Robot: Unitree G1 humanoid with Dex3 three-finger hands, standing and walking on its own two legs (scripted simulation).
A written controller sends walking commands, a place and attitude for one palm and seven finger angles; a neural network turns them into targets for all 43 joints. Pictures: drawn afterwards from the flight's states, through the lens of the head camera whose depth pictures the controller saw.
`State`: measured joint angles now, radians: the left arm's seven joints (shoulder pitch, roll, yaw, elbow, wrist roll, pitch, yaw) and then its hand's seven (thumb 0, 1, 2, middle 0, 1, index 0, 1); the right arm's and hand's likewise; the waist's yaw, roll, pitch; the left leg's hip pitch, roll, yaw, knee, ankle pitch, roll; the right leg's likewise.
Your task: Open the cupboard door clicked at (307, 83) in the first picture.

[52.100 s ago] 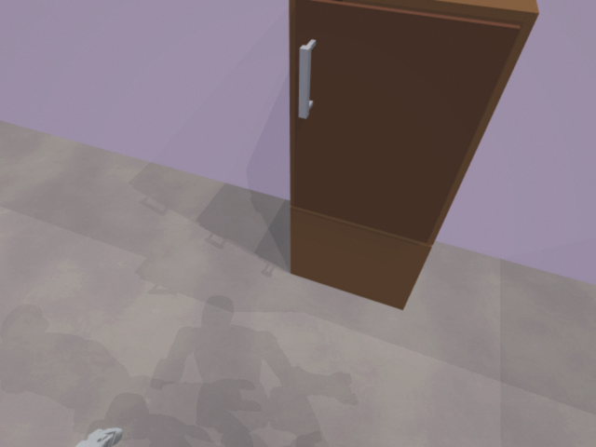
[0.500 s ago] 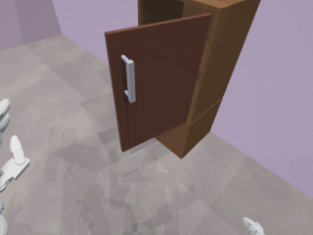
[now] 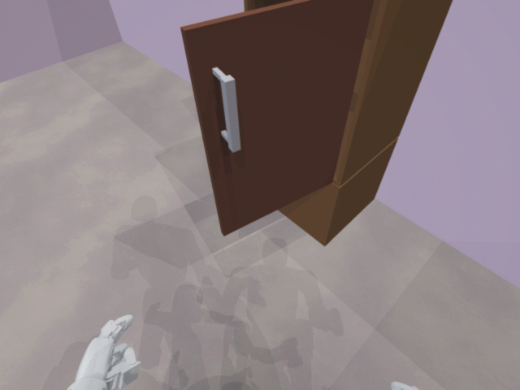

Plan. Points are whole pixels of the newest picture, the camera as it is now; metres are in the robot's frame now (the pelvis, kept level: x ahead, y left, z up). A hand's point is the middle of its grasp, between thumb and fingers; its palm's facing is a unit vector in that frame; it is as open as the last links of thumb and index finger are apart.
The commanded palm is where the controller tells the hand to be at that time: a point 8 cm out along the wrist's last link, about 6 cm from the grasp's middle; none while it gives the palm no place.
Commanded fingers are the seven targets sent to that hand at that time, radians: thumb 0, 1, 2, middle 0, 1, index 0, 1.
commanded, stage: let the arm hang, fingers relaxed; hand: left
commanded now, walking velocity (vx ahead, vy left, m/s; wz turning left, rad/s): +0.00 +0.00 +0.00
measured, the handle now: (226, 111) +0.59 +0.07 +0.12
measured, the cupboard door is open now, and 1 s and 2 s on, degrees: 77 77 77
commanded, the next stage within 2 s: look to check the result in 0.90 s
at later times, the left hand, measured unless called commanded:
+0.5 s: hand out of the picture +0.02 +0.20 -0.14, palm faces +0.02 -0.97 -0.24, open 7.3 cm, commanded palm none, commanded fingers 0.00 0.90 0.90 -0.20 -0.30 -0.20 -0.30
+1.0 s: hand out of the picture +0.00 +0.19 -0.14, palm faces +0.01 -0.98 -0.19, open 7.4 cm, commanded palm none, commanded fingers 0.00 0.90 0.90 -0.20 -0.30 -0.20 -0.30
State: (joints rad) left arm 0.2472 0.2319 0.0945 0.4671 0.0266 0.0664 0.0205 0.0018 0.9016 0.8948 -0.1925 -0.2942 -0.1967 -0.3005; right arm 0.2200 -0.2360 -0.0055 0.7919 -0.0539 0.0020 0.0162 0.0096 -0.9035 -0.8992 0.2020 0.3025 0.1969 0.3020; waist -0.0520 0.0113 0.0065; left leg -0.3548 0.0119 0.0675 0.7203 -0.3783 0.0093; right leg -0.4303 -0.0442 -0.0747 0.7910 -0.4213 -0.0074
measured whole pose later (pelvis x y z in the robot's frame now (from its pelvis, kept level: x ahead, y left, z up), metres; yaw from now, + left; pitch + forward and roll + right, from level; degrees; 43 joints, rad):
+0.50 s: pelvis +0.00 +0.01 +0.03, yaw +0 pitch -1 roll +0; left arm 0.24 0.17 0.01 1.11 0.01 0.00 0.03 0.00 0.91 0.89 -0.20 -0.29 -0.20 -0.30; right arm 0.27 -0.16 0.00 1.11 -0.03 0.01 -0.02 0.01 -0.91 -0.90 0.20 0.30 0.20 0.30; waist -0.01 0.04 0.05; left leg -0.16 0.01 0.06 0.41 -0.23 0.01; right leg -0.20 -0.01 -0.06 0.40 -0.18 -0.02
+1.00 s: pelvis +0.01 +0.03 +0.03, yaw -1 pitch -1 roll +0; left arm 0.26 0.13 0.01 1.16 0.01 0.00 0.03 0.00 0.91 0.89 -0.20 -0.29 -0.20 -0.30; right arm 0.27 -0.13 0.00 1.16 -0.02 0.00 -0.03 0.00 -0.91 -0.90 0.20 0.30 0.20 0.30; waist -0.01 0.01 0.05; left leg -0.14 -0.02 0.08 0.39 -0.23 0.04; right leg -0.20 -0.03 -0.04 0.41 -0.19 0.01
